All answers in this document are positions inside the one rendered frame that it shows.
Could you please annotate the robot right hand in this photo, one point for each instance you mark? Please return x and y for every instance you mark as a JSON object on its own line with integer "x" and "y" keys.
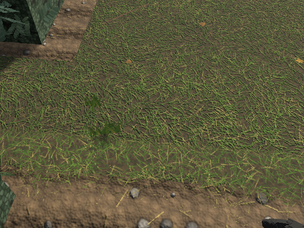
{"x": 281, "y": 223}

